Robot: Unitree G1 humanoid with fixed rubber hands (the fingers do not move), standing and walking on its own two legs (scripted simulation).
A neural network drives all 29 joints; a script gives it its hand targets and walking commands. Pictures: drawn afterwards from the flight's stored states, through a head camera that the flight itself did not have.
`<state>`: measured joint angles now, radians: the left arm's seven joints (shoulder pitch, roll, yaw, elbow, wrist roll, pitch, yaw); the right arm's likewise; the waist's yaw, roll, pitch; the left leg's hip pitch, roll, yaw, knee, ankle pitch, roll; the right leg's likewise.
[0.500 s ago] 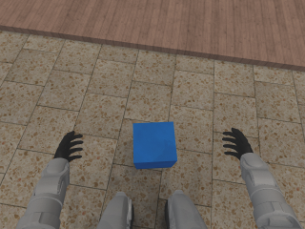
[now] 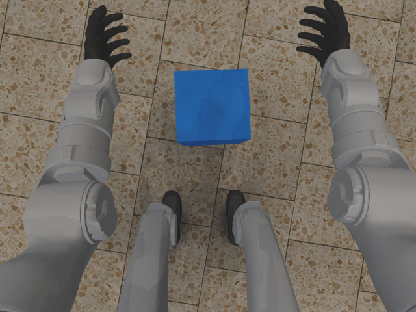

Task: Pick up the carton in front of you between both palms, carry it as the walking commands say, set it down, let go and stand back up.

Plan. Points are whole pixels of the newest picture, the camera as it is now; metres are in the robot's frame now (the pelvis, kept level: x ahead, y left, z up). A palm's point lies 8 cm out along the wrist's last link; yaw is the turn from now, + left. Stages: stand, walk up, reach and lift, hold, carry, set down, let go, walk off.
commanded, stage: reach and lift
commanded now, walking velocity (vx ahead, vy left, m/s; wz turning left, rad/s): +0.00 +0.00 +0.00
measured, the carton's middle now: (211, 113) +0.51 -0.02 -0.51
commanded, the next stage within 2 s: none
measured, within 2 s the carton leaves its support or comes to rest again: leaves its support in 1.68 s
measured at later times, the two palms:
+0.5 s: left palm (137, 103) +0.50 +0.18 -0.33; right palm (286, 99) +0.51 -0.21 -0.33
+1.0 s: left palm (148, 107) +0.52 +0.17 -0.45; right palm (267, 104) +0.52 -0.20 -0.46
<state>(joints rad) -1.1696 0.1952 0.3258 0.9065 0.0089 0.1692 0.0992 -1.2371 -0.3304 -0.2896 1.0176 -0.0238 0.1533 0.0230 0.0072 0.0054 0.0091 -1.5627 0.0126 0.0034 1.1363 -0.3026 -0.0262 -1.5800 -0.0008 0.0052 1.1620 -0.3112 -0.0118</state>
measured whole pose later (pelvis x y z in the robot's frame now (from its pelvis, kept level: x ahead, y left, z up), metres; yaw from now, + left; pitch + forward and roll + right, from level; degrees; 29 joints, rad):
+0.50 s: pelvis +0.00 +0.01 -0.18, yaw +1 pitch +49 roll +2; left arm -1.13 0.24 0.17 0.85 -0.16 0.08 0.17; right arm -1.18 -0.38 -0.15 0.94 0.17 0.06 -0.05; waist -0.01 0.01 0.04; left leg -2.17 -0.01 0.00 1.85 -0.53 -0.03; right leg -2.18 0.00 0.02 1.87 -0.54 0.00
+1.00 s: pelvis -0.03 +0.00 -0.27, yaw +1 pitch +36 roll +2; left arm -1.46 0.33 0.05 1.11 -0.31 0.03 0.17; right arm -1.48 -0.46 0.03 1.16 0.30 0.03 -0.10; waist 0.00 0.02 0.41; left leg -2.27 -0.02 -0.01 2.19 -0.55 -0.05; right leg -2.29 -0.01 0.02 2.22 -0.56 -0.01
